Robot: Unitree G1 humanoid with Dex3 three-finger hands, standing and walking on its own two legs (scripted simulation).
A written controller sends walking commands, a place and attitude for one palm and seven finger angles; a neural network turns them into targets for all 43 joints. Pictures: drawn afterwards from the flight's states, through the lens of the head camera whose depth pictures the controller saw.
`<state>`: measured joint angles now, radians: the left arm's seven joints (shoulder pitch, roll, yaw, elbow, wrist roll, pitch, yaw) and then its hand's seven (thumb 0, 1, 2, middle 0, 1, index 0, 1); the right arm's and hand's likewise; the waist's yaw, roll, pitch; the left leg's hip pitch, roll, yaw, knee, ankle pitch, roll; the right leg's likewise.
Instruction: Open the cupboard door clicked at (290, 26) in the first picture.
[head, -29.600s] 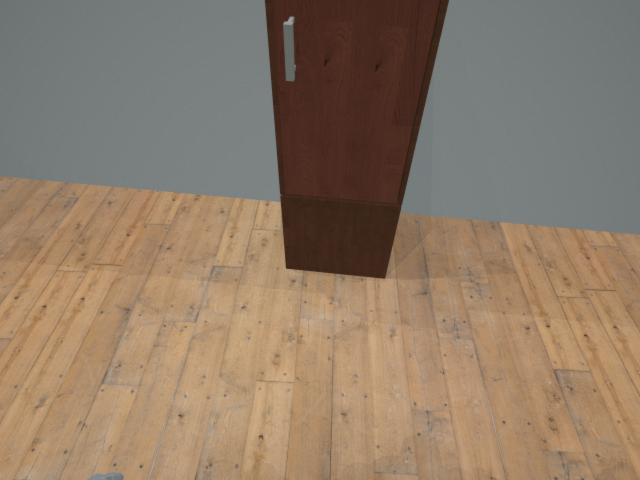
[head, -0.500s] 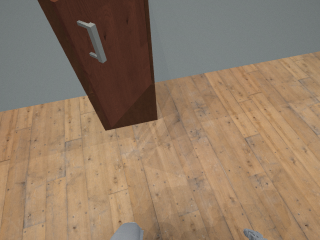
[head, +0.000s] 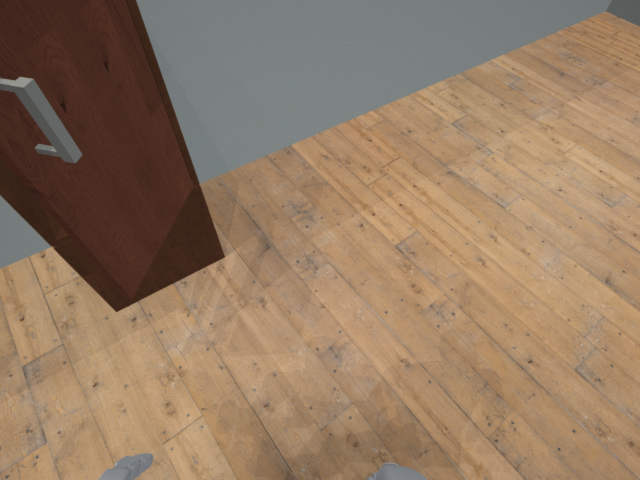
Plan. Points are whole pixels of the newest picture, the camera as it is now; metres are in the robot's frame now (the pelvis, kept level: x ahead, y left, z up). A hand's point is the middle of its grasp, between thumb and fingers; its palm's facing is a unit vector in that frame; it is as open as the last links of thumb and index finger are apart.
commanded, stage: walk to a spot facing it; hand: left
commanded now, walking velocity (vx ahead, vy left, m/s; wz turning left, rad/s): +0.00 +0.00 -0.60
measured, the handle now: (36, 121) +0.51 +0.43 +0.12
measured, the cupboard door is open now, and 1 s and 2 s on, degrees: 45 45 45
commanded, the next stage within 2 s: turn to face it in 1.88 s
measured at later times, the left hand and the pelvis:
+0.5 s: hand (224, 433) +0.19 +0.16 -0.16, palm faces -0.29 -0.94 -0.17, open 7.4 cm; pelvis +0.03 +0.00 +0.01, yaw -18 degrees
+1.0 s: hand (321, 367) +0.30 +0.02 -0.17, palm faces -0.51 -0.85 -0.17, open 7.4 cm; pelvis +0.18 -0.12 +0.01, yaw -33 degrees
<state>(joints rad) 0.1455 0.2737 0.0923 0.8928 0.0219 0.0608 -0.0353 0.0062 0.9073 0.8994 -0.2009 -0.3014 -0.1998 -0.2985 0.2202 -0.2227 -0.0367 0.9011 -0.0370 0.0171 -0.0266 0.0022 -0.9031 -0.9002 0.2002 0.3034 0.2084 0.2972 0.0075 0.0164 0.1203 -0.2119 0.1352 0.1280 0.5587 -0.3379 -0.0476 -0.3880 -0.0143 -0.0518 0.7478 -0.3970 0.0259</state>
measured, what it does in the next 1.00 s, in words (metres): walks ahead, turning right: right foot, then left foot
